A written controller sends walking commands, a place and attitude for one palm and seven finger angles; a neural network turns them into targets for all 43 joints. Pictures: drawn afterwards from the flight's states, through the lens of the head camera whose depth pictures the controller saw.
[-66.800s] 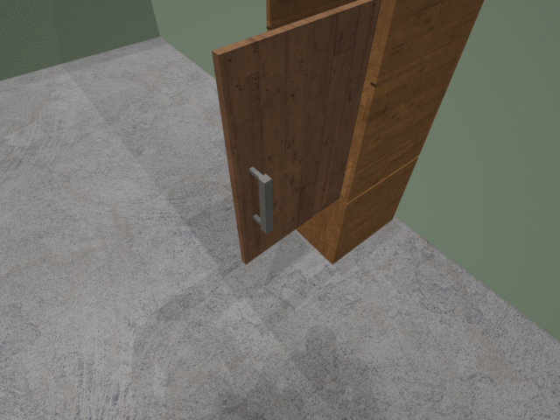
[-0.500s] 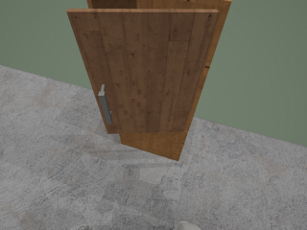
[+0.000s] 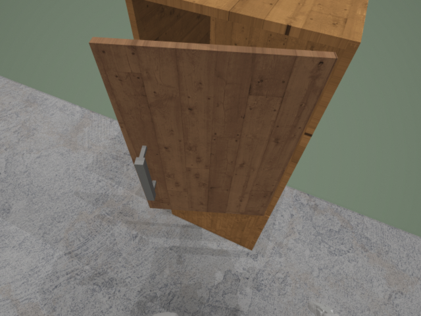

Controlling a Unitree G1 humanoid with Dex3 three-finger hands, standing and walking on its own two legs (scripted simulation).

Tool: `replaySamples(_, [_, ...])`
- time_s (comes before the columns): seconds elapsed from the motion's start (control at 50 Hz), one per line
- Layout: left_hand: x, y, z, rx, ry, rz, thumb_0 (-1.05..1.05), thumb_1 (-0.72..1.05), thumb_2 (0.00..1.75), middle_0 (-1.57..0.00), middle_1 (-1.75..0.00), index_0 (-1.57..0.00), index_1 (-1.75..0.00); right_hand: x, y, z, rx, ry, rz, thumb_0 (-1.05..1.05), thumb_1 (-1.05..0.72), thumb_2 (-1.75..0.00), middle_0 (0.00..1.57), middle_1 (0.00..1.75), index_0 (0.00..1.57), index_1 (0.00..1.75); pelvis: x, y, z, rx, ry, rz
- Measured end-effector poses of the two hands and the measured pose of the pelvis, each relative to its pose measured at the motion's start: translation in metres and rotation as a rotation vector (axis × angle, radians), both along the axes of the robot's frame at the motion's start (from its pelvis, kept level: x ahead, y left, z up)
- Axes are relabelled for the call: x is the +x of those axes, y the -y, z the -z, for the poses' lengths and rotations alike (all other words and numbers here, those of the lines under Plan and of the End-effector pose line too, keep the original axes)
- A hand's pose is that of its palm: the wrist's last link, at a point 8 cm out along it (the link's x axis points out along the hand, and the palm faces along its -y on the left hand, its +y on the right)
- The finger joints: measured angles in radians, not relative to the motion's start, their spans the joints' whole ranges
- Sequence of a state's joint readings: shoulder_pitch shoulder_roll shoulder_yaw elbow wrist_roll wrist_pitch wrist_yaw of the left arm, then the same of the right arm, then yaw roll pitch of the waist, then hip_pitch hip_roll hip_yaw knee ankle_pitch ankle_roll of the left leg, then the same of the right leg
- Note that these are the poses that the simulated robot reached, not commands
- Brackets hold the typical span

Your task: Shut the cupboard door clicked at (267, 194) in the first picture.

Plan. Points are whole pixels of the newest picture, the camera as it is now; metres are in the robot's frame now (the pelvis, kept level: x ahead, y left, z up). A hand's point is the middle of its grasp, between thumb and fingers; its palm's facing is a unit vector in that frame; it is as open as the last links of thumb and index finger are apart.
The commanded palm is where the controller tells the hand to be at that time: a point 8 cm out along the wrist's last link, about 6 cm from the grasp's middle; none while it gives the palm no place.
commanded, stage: come to a stop and stand still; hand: left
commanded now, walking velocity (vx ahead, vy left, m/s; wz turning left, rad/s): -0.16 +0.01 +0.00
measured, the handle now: (147, 174) +0.43 +0.21 -0.08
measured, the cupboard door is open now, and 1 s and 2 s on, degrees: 21 21 21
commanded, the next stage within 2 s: look again from close up in 1.02 s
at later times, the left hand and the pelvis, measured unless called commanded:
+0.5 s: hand out of the picture +0.03 +0.17 -0.17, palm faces +0.06 -0.97 -0.21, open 7.4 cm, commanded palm none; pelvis -0.01 -0.01 +0.00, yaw +1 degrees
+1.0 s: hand out of the picture -0.05 +0.22 -0.16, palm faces +0.00 -0.97 -0.24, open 7.4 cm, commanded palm none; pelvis -0.05 +0.02 +0.01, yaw +0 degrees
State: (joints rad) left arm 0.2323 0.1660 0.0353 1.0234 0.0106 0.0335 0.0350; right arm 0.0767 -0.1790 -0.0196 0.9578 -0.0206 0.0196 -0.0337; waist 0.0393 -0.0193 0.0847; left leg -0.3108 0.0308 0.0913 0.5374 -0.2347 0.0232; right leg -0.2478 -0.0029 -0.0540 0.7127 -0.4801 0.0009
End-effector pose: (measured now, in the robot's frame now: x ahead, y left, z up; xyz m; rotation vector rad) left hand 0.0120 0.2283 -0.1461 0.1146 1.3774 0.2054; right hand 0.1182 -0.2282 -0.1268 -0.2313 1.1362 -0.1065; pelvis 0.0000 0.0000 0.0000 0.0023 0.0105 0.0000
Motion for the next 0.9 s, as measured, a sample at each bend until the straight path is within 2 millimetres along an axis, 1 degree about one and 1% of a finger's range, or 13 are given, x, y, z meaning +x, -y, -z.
replaySamples(0.06, [0.006, -0.001, -0.008, 0.035, 0.018, 0.010, 0.01, 0.91, 0.90, -0.20, -0.30, -0.20, -0.30, 0.006, 0.007, 0.004, 0.017, 0.007, -0.002, 0.00, -0.91, -0.90, 0.20, 0.29, 0.20, 0.30, -0.004, 0.008, 0.000, -0.004, 0.000, 0.001])
replaySamples(0.14, [0.008, -0.001, -0.012, 0.093, 0.055, 0.029, 0.01, 0.91, 0.90, -0.20, -0.30, -0.20, -0.30, 0.001, 0.025, 0.017, 0.045, -0.002, 0.017, 0.00, -0.91, -0.90, 0.20, 0.29, 0.20, 0.30, -0.006, 0.024, 0.008, 0.013, -0.001, -0.010])
replaySamples(0.24, [0.007, 0.007, -0.021, 0.099, 0.052, 0.043, 0.01, 0.90, 0.90, -0.20, -0.30, -0.20, -0.30, -0.022, 0.040, 0.018, 0.039, -0.074, 0.048, 0.00, -0.91, -0.90, 0.20, 0.29, 0.20, 0.30, -0.007, 0.029, 0.001, 0.015, 0.006, -0.014])
replaySamples(0.34, [0.008, 0.012, -0.020, 0.071, 0.058, 0.047, 0.01, 0.90, 0.90, -0.20, -0.30, -0.20, -0.30, -0.052, 0.043, 0.013, 0.025, -0.142, 0.063, 0.00, -0.91, -0.90, 0.20, 0.29, 0.20, 0.29, -0.007, 0.028, -0.004, 0.022, 0.000, -0.015])
replaySamples(0.44, [0.007, 0.008, -0.007, 0.033, 0.063, 0.028, 0.01, 0.90, 0.90, -0.20, -0.30, -0.20, -0.30, -0.079, 0.035, 0.011, -0.007, -0.185, 0.064, 0.00, -0.91, -0.90, 0.20, 0.29, 0.20, 0.29, -0.009, 0.018, 0.000, 0.002, 0.008, -0.026])
replaySamples(0.5, [0.006, 0.007, -0.004, 0.019, 0.065, 0.029, 0.01, 0.90, 0.90, -0.20, -0.30, -0.20, -0.30, -0.093, 0.026, 0.007, -0.010, -0.204, 0.068, 0.00, -0.91, -0.90, 0.20, 0.29, 0.20, 0.29, -0.012, 0.013, -0.002, -0.001, 0.016, -0.016])
replaySamples(0.56, [0.001, 0.003, -0.003, 0.014, 0.077, 0.080, 0.01, 0.90, 0.90, -0.20, -0.30, -0.20, -0.30, -0.098, 0.017, 0.006, 0.000, -0.153, 0.088, 0.01, -0.91, -0.90, 0.20, 0.29, 0.20, 0.30, -0.019, 0.004, -0.001, -0.015, 0.017, 0.000])
replaySamples(0.62, [-0.002, -0.006, -0.004, 0.016, 0.081, 0.109, 0.01, 0.90, 0.90, -0.20, -0.30, -0.20, -0.30, -0.104, 0.005, 0.007, 0.011, -0.100, 0.102, 0.01, -0.91, -0.90, 0.20, 0.29, 0.20, 0.30, -0.026, -0.006, 0.000, -0.009, 0.033, 0.005])
replaySamples(0.68, [-0.004, -0.016, -0.007, 0.026, 0.100, 0.114, 0.01, 0.90, 0.90, -0.20, -0.30, -0.20, -0.30, -0.113, -0.010, 0.010, 0.032, -0.082, 0.092, 0.00, -0.91, -0.90, 0.20, 0.29, 0.20, 0.29, -0.034, -0.013, 0.001, -0.008, 0.049, 0.005])
replaySamples(0.72, [-0.007, -0.022, -0.010, 0.033, 0.113, 0.114, 0.01, 0.90, 0.90, -0.20, -0.30, -0.20, -0.30, -0.120, -0.016, 0.011, 0.038, -0.083, 0.088, 0.00, -0.92, -0.90, 0.20, 0.29, 0.20, 0.30, -0.040, -0.018, 0.000, -0.006, 0.054, 0.004])
replaySamples(0.8, [-0.018, -0.032, -0.016, 0.045, 0.120, 0.113, 0.01, 0.90, 0.90, -0.20, -0.30, -0.20, -0.30, -0.135, -0.022, 0.012, 0.051, -0.101, 0.077, 0.01, -0.93, -0.90, 0.20, 0.29, 0.20, 0.30, -0.048, -0.024, -0.002, 0.000, 0.050, 0.004])
replaySamples(0.9, [-0.040, -0.038, -0.018, 0.054, 0.079, 0.104, 0.01, 0.90, 0.90, -0.20, -0.30, -0.20, -0.30, -0.151, -0.026, 0.013, 0.062, -0.137, 0.074, 0.01, -0.92, -0.90, 0.20, 0.29, 0.20, 0.30, -0.053, -0.026, -0.004, 0.006, 0.039, 0.003])
